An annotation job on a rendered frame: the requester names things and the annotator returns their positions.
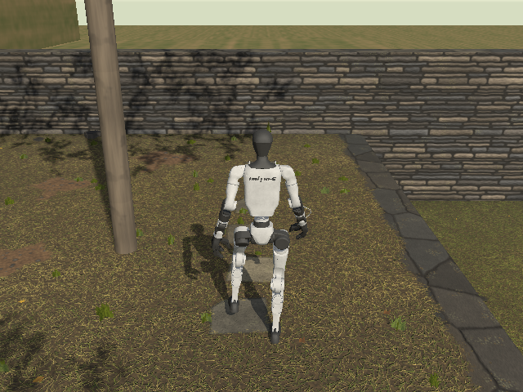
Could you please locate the robot right thigh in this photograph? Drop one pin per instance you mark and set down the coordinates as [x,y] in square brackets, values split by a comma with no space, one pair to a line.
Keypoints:
[281,243]

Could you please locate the right robot hand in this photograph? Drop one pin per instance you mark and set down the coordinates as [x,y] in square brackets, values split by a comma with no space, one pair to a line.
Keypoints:
[296,227]

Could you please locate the left robot hand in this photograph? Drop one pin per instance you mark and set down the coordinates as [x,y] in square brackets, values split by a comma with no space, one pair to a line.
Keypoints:
[215,246]

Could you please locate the robot left forearm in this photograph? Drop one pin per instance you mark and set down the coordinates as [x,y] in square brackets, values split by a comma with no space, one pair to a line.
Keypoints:
[222,222]

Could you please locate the robot left upper arm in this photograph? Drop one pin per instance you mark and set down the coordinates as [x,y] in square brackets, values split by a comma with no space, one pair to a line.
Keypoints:
[236,172]

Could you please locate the left robot foot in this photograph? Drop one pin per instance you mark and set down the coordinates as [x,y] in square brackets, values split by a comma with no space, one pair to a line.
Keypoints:
[234,307]

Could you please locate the robot right upper arm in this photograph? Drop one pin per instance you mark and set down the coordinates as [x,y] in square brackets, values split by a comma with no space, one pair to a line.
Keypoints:
[291,184]

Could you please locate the robot right forearm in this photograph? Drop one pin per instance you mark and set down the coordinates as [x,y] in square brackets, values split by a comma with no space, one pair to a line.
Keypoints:
[300,214]

